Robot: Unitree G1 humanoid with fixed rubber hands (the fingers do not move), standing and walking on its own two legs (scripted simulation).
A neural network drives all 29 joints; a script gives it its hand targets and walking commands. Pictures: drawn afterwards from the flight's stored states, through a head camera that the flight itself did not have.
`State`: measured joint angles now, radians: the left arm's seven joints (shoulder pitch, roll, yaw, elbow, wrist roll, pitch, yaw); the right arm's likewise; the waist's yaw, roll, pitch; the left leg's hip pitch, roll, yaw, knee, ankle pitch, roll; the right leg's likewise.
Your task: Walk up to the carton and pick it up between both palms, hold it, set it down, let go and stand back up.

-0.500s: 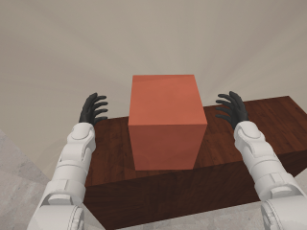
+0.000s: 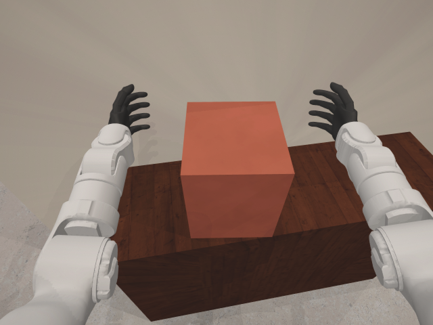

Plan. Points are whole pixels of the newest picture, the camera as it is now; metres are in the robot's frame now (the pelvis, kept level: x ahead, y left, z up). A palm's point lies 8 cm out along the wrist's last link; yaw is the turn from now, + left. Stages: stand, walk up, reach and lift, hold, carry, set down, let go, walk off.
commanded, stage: reach and lift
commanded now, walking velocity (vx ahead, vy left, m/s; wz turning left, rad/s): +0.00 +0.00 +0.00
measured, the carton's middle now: (231, 172) +0.46 -0.02 -0.01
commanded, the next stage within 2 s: none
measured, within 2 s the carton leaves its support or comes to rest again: neither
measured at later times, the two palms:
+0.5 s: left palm (132, 161) +0.42 +0.18 +0.07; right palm (319, 155) +0.42 -0.19 +0.08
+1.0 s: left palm (148, 172) +0.43 +0.16 +0.02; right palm (316, 168) +0.43 -0.20 +0.03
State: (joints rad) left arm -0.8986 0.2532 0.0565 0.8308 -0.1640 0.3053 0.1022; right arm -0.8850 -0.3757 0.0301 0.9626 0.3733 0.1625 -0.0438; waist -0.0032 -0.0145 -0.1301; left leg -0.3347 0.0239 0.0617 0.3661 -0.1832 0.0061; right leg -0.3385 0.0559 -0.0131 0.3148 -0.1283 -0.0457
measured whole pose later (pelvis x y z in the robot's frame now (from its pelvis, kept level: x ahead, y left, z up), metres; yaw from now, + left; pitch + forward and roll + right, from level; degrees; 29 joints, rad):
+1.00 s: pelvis -0.02 -0.01 -0.03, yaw +2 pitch +25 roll +0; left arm -1.06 0.21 0.01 1.53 -0.20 -0.36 0.06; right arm -0.96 -0.25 0.07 1.35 0.34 -0.28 -0.07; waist -0.03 0.00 -0.26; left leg -0.82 0.02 0.02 0.62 -0.24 -0.01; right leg -0.83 0.05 -0.05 0.60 -0.21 -0.07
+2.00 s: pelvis +0.01 +0.01 +0.00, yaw +1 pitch +13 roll -1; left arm -0.78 -0.10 0.55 1.03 0.47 -0.23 0.08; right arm -0.69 0.10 -0.72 0.99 -0.53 -0.34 -0.03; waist -0.02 -0.01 -0.07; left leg -0.41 0.02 0.04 0.37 -0.19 0.01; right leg -0.40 0.04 -0.05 0.30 -0.13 -0.04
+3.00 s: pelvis +0.01 +0.00 +0.00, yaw +2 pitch +14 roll -1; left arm -0.75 -0.10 0.51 1.03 0.44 -0.24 0.09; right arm -0.67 0.09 -0.68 1.01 -0.50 -0.38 -0.05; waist -0.03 -0.01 -0.10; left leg -0.43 0.02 0.05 0.35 -0.17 0.01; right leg -0.41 0.04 -0.08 0.26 -0.11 -0.05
